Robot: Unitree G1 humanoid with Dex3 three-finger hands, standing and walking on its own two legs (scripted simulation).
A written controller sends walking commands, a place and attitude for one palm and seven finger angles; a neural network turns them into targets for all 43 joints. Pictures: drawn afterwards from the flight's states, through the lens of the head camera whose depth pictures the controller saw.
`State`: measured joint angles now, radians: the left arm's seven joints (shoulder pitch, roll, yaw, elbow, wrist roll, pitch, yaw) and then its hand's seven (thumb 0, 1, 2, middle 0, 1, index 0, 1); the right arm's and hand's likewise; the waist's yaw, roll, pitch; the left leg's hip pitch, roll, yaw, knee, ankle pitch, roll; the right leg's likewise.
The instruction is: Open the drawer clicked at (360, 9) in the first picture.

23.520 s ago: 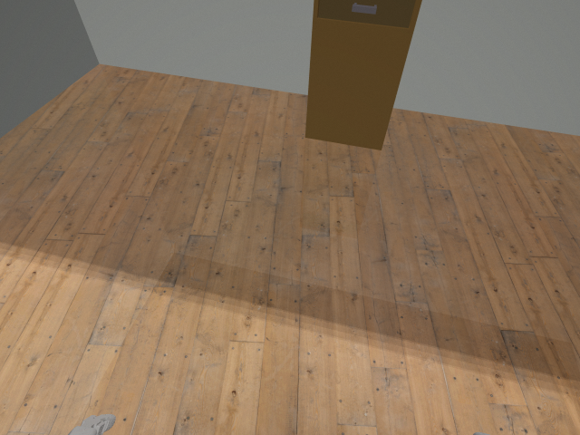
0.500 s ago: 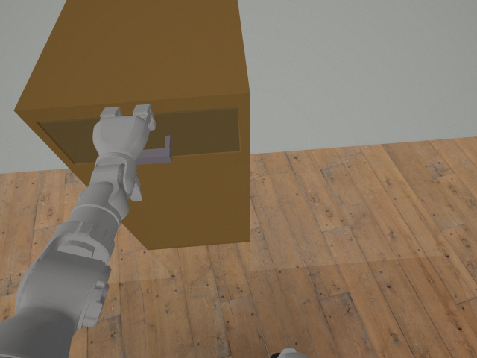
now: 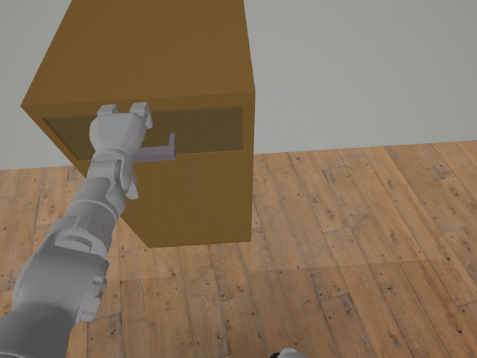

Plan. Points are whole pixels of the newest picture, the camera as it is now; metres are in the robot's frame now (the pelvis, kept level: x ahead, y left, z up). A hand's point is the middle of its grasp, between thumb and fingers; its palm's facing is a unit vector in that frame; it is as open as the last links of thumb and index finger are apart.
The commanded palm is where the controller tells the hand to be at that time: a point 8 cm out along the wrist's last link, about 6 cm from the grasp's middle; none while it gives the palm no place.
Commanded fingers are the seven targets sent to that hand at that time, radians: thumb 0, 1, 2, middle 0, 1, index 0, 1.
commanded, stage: re-aim the fingers above the handle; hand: left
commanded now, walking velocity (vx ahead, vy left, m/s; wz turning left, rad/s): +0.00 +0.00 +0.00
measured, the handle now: (152, 146) +0.54 +0.17 -0.03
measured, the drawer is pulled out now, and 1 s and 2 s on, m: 0.00 0.00 0.00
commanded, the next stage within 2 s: lower the fingers behind the handle in 0.92 s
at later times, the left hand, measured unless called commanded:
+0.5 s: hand (141, 145) +0.49 +0.17 +0.03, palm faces -0.04 +0.02 -1.00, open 13.6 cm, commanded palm +0.47 +0.19 +0.08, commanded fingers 0.00 -0.50 0.30 -0.30 -1.20 -0.30 -1.20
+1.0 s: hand (132, 152) +0.48 +0.19 +0.02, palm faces -0.05 +0.00 -1.00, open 13.9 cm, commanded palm +0.46 +0.19 +0.08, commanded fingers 0.00 -0.50 0.30 -0.30 -1.20 -0.30 -1.20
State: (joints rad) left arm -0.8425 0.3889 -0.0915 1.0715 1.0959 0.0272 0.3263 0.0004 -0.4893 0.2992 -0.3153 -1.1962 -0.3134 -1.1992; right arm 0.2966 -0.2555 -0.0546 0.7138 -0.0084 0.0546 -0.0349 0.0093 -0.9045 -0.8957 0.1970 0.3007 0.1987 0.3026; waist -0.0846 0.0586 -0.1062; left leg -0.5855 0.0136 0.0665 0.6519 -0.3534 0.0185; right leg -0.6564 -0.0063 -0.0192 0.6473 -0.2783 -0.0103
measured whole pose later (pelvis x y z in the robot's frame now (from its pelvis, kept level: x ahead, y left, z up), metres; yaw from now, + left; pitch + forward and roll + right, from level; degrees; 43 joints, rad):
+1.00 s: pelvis +0.00 +0.00 +0.00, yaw +0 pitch +18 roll +0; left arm -0.83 0.41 -0.08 1.04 1.10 -0.03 0.33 0.00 -0.49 0.30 -0.32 -1.20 -0.32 -1.20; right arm 0.34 -0.26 -0.07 0.73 -0.02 0.05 -0.03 0.01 -0.90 -0.90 0.20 0.30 0.20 0.30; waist -0.09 0.06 -0.11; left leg -0.64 0.02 0.05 0.69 -0.37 0.02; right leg -0.70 0.00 -0.03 0.67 -0.29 -0.01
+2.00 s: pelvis -0.01 +0.00 -0.03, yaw +0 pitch +23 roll +0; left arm -0.92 0.39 -0.10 1.16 1.12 0.05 0.41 0.00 -0.49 0.30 -0.33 -1.29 -0.31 -1.20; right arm 0.33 -0.25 -0.05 0.74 -0.03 0.04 -0.01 0.01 -0.90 -0.90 0.20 0.30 0.20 0.30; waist -0.12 0.06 -0.14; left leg -0.84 0.02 0.05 0.87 -0.43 0.02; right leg -0.89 -0.01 -0.03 0.84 -0.34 -0.01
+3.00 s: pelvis -0.03 +0.01 -0.03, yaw +0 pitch +23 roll +0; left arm -0.93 0.45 -0.06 1.12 1.09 0.00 0.33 0.00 -0.49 0.30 -0.29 -1.27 -0.31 -1.20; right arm 0.36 -0.26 -0.03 0.70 -0.01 0.03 -0.03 0.01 -0.90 -0.90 0.20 0.30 0.20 0.30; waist -0.14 0.07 -0.12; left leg -0.89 0.02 0.06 0.90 -0.42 0.03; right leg -0.94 0.00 -0.02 0.86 -0.32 0.00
